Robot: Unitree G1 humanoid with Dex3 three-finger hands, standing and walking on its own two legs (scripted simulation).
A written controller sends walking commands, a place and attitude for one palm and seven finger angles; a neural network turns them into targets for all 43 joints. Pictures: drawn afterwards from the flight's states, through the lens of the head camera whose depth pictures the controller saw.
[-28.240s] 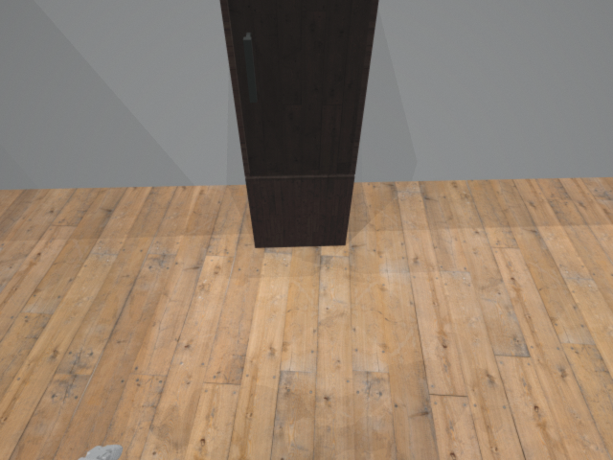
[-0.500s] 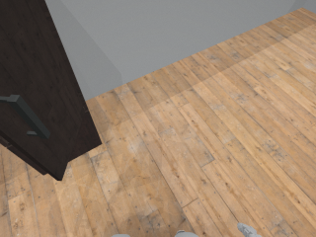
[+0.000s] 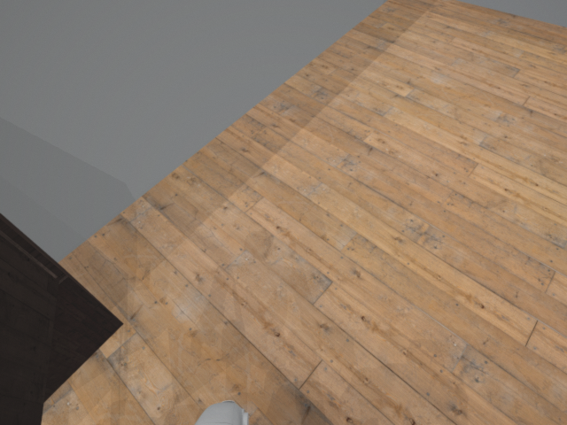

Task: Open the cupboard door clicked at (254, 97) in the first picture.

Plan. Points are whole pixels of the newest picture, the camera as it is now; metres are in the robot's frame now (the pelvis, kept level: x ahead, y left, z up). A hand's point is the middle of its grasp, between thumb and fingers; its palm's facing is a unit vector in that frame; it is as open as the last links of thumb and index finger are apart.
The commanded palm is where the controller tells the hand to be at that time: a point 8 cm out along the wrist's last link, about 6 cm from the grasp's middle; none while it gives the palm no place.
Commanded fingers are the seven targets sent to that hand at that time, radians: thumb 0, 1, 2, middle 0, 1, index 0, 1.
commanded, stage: walk to a spot facing it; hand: left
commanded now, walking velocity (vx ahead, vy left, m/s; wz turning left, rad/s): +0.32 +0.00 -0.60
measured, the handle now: out of the picture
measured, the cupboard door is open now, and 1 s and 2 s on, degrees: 52 52 52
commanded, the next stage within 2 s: turn to face it in 1.34 s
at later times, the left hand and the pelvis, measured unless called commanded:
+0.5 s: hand (220, 296) +0.35 +0.15 -0.16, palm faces -0.33 -0.93 -0.17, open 7.3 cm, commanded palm none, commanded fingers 0.00 0.90 0.90 -0.20 -0.30 -0.20 -0.30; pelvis +0.18 +0.01 +0.00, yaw -19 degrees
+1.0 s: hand (279, 252) +0.46 +0.04 -0.16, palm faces -0.36 -0.91 -0.23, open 7.2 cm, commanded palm none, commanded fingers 0.00 0.90 0.90 -0.20 -0.30 -0.20 -0.30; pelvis +0.39 -0.13 +0.00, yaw -26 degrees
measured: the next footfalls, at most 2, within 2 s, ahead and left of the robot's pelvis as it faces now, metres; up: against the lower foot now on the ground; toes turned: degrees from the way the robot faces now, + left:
left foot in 0.18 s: +0.15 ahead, +0.14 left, +0.00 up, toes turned -3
right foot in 0.64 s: +0.33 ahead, -0.16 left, +0.00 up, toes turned -28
